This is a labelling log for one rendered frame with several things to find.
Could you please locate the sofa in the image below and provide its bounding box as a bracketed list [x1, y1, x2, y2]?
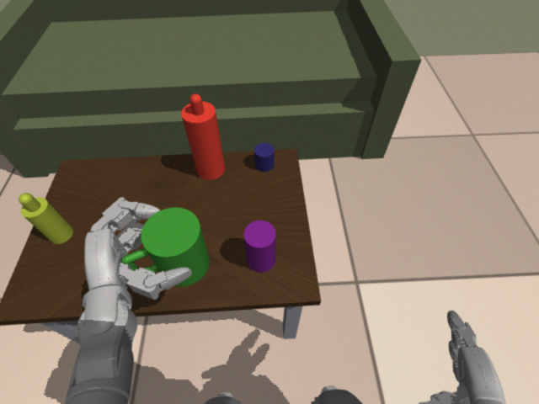
[0, 0, 421, 178]

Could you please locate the right robot hand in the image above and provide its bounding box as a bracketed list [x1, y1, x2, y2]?
[419, 311, 506, 404]

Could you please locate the coffee table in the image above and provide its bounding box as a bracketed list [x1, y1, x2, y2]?
[0, 149, 321, 344]

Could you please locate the left robot hand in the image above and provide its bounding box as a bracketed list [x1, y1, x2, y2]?
[84, 197, 192, 300]

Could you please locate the left robot arm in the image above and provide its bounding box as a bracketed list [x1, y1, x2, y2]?
[65, 284, 137, 404]

